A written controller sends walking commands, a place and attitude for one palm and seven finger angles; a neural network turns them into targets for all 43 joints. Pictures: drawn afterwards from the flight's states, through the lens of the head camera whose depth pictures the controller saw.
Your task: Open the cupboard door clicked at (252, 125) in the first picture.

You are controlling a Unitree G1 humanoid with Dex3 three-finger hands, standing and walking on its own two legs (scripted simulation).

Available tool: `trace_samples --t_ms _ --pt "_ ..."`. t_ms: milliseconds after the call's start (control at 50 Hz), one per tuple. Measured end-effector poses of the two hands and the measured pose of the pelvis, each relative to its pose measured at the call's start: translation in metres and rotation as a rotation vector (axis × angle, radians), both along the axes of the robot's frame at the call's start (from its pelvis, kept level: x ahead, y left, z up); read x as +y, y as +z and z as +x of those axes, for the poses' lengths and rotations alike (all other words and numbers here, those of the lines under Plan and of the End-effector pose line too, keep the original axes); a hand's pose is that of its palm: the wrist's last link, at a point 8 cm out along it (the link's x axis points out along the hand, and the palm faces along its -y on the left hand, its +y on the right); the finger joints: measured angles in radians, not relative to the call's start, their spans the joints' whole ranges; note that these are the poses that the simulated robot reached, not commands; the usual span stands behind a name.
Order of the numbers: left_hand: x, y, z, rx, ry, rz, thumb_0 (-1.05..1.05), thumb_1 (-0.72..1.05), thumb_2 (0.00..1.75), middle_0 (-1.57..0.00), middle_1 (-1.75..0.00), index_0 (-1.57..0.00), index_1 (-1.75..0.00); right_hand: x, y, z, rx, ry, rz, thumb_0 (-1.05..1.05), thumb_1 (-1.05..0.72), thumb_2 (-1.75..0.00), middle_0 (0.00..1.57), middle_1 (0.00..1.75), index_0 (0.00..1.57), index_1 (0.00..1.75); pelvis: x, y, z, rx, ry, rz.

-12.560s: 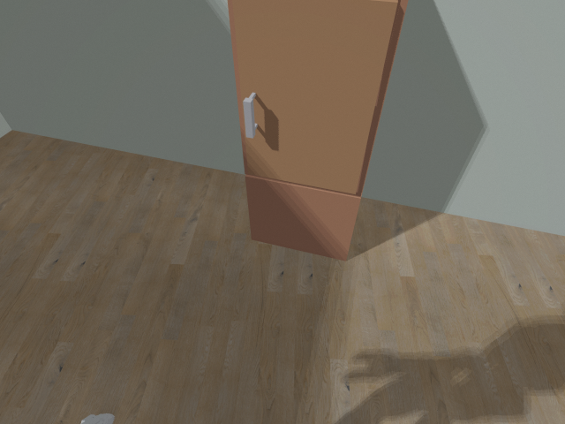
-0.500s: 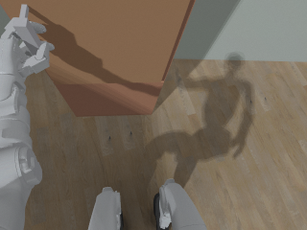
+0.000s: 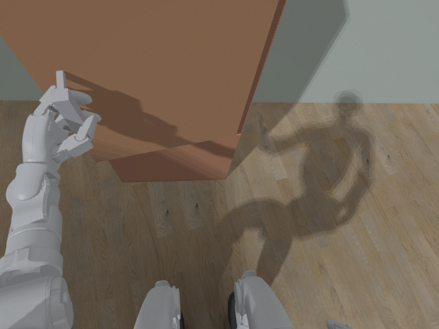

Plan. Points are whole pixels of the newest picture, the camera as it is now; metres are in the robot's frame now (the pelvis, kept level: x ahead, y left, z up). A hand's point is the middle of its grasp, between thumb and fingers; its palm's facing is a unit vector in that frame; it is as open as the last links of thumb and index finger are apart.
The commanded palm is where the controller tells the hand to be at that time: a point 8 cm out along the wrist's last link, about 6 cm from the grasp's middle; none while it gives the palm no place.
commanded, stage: pull the door open along its arc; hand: left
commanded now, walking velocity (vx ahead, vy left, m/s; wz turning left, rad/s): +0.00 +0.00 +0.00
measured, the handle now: (74, 108) +0.50 +0.24 +0.03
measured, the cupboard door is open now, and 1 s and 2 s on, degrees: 12 47 49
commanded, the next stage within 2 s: open thumb and fingers to let go in 0.62 s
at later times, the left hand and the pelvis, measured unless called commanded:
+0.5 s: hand (137, 199) +0.33 +0.12 +0.02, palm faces +0.44 -0.90 +0.02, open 6.2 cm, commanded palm +0.26 +0.14 +0.02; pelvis +0.00 -0.02 +0.01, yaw +4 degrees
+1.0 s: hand (172, 224) +0.29 +0.07 +0.02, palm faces +0.43 -0.90 -0.01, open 7.6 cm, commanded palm +0.24 +0.11 +0.02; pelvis +0.00 -0.05 +0.00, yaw +6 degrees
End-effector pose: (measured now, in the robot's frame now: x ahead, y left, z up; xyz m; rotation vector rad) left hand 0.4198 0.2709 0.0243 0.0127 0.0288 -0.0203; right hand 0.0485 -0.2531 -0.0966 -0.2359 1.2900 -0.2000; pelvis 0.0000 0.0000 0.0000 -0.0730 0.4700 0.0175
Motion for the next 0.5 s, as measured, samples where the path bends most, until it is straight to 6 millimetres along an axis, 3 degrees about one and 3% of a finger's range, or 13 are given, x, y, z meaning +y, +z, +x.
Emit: trace_samples --t_ms 60,260,500 --pt "-0.01 -0.001 -0.019 -0.003 0.036 -0.023 0.0 0.68 0.73 -0.32 -1.31 -0.34 -1.33 0.002 0.003 0.019 -0.056 0.026 0.005 0.0 -0.9 -0.9 0.2 0.3 0.2 0.3 0.001 0.003 0.003 -0.012 0.003 0.003" --pt "-0.06 -0.003 -0.075 -0.034 0.467 -0.092 0.0 0.68 0.79 -0.31 -1.32 -0.35 -1.29 0.017 0.0 0.087 -0.216 0.18 0.066 0.0 -0.91 -0.9 0.2 0.3 0.2 0.3 -0.004 0.004 0.004 -0.045 0.017 0.023" --pt "-0.111 0.0 -0.134 -0.015 0.479 -0.028 0.0 0.69 0.77 -0.29 -1.31 -0.31 -1.31 0.028 0.002 0.121 -0.297 0.265 0.112 0.0 -0.9 -0.9 0.2 0.3 0.2 0.3 -0.02 0.008 0.003 -0.095 0.052 0.038"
